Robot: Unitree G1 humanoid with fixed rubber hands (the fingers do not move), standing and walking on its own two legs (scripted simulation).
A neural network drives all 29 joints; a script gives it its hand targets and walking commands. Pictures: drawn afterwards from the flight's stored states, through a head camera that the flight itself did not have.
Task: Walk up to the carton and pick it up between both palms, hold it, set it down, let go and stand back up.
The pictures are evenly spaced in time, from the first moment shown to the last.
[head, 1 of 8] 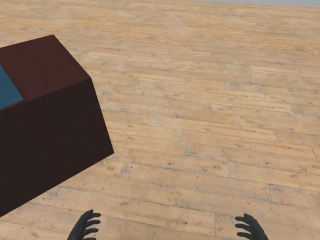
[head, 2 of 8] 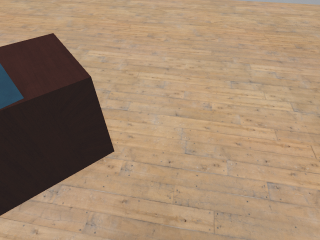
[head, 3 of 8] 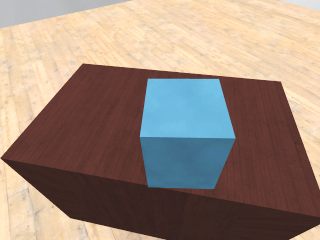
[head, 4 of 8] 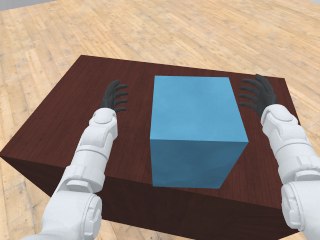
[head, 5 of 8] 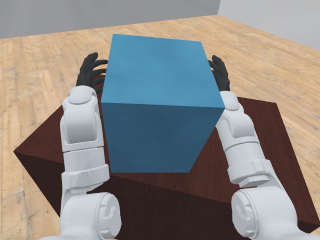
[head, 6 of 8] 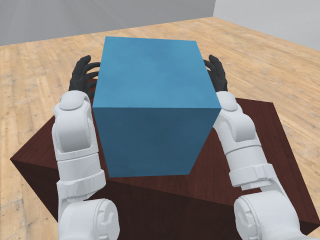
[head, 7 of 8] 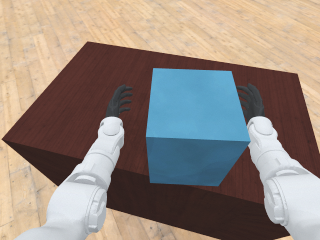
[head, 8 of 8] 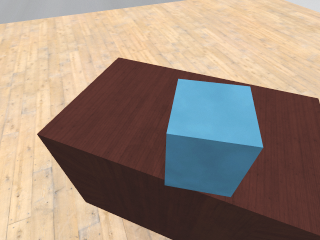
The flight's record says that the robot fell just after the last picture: no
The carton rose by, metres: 0.20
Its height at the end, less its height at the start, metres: +0.00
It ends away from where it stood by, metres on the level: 0.01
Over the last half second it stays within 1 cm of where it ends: yes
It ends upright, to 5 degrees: yes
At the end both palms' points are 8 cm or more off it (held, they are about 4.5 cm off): yes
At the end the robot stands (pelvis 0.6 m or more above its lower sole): yes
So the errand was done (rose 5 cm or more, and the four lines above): yes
